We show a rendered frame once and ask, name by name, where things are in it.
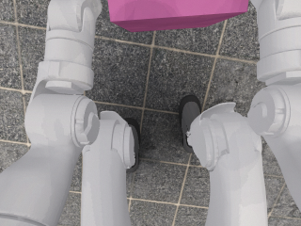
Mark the left robot upper arm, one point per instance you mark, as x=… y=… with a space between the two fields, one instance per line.
x=35 y=188

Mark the right robot forearm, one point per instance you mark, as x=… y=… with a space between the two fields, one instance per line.
x=279 y=37

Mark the left robot thigh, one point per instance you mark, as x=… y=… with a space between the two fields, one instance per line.
x=103 y=195

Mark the right robot shin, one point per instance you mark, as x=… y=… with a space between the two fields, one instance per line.
x=217 y=109

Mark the carton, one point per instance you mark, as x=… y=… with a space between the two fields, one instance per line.
x=155 y=15

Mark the right robot upper arm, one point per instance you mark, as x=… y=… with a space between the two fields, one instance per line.
x=275 y=114

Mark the left robot forearm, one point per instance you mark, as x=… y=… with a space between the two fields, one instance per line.
x=69 y=47

